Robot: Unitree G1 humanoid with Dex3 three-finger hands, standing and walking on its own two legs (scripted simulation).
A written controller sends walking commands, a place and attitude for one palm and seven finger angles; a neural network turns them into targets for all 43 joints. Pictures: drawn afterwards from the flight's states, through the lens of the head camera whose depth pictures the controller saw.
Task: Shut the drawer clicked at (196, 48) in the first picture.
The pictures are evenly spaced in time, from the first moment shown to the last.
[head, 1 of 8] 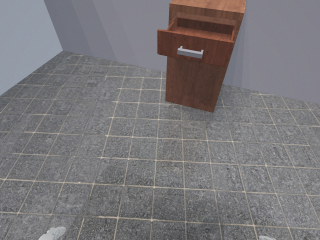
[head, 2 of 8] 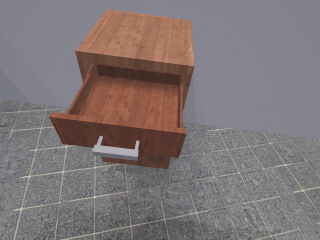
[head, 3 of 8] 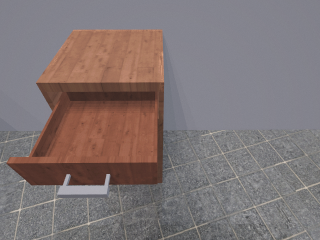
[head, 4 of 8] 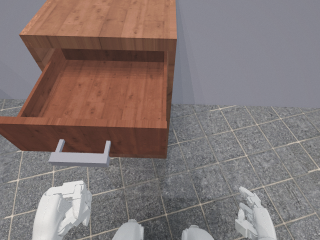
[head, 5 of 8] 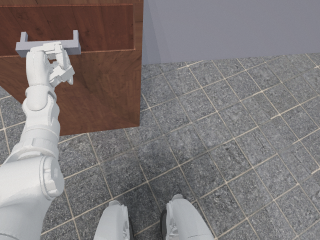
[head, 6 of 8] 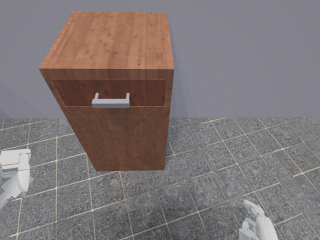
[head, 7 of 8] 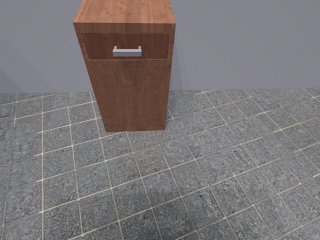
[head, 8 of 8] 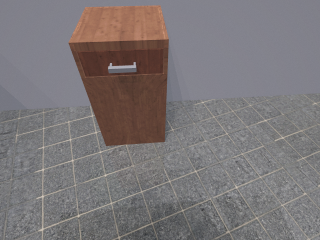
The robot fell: no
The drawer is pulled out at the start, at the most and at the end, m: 0.30 0.30 0.00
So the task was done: yes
